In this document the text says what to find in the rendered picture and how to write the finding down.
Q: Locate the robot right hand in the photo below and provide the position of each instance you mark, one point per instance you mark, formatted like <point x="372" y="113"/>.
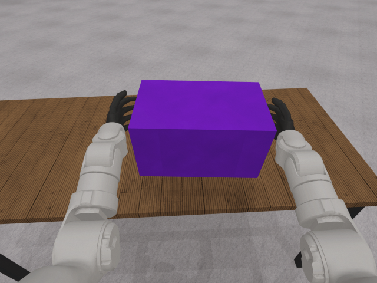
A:
<point x="282" y="117"/>

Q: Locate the carton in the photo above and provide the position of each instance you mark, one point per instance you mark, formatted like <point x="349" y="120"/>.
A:
<point x="200" y="128"/>

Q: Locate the right robot forearm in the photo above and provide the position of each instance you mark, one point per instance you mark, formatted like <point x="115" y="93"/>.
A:
<point x="318" y="206"/>

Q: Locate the robot right upper arm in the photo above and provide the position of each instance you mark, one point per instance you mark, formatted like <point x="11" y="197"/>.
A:
<point x="336" y="256"/>

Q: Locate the robot left upper arm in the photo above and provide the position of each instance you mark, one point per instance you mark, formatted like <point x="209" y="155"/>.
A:
<point x="84" y="252"/>

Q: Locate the left robot forearm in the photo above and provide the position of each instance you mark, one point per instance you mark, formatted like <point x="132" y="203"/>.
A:
<point x="96" y="195"/>

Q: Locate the robot left hand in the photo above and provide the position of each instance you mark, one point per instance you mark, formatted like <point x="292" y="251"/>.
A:
<point x="117" y="110"/>

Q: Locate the table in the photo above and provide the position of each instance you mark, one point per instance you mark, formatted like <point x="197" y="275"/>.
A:
<point x="43" y="144"/>

